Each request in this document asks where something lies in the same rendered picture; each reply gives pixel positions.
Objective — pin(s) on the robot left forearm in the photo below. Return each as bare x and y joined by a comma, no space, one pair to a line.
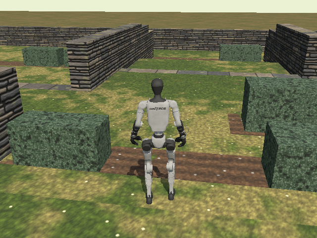
134,130

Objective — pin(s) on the robot right shin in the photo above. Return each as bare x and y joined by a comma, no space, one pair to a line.
171,178

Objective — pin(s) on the humanoid robot head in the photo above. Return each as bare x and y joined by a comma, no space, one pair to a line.
157,86

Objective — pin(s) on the robot left hand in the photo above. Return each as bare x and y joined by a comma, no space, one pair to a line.
136,138

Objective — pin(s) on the robot right hand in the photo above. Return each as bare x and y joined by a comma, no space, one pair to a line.
178,139

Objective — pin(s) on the left robot upper arm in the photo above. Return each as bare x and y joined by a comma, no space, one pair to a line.
142,105

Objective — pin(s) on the right robot upper arm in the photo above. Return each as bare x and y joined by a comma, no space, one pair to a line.
175,112

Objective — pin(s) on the robot right forearm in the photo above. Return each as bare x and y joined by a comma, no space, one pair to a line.
181,131

